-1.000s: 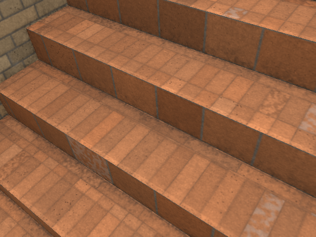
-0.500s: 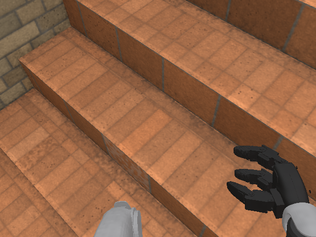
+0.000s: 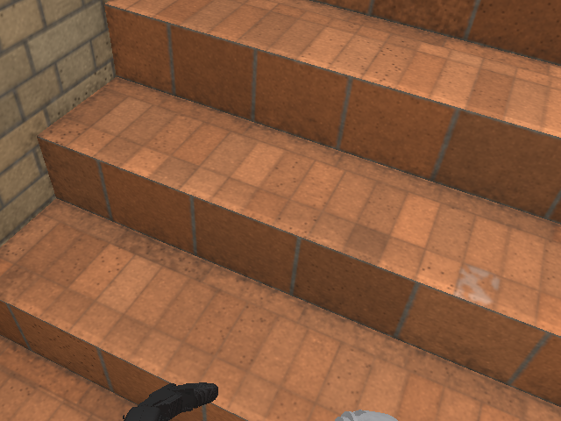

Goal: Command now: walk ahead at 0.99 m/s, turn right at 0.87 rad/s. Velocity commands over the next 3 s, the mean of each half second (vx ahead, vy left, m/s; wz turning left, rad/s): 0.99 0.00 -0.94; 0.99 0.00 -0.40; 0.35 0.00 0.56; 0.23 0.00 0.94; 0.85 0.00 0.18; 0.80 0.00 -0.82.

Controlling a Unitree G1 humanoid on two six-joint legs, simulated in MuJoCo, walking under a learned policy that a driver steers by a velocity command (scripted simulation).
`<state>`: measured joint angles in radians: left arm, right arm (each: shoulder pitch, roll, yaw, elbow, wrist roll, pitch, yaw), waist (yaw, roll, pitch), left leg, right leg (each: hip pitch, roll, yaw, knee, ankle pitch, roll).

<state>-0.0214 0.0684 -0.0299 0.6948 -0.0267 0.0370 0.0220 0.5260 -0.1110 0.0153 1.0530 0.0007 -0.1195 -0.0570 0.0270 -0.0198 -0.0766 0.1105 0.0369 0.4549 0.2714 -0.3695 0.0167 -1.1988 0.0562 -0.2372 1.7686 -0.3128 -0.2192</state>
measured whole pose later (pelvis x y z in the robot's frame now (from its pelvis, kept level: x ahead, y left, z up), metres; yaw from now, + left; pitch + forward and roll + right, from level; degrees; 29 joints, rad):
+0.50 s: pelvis +0.40 +0.02 +0.24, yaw -29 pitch +5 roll +4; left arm 0.39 0.30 0.12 0.86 0.02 -0.14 -0.02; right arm -0.09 -0.07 0.06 0.47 -0.03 -0.07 -0.03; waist 0.02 -0.09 -0.01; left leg -0.87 0.06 0.02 1.25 -0.47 -0.03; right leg -0.32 0.14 0.25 1.21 0.04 -0.14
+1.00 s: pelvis +0.73 -0.21 +0.50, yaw -41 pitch +4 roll -2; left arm 0.29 0.22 0.05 0.90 0.02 -0.07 -0.02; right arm 0.19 -0.16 -0.04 0.66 -0.05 -0.13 0.01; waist -0.06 0.03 -0.06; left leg -0.86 -0.05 -0.10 2.19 -0.18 0.14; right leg -0.48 0.11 -0.03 0.80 -0.39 -0.08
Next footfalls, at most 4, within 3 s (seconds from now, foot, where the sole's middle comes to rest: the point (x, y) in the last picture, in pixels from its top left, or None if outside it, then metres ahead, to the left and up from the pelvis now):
0.06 right None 0.16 0.00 -0.60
0.44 left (234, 326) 0.60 0.11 -0.42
0.84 right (458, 232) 0.72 -0.30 -0.24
1.22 left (475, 70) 1.00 -0.34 -0.06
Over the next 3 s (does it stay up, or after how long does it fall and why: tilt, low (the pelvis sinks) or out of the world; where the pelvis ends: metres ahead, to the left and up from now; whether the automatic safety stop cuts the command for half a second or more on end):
stays up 1.86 -0.09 1.07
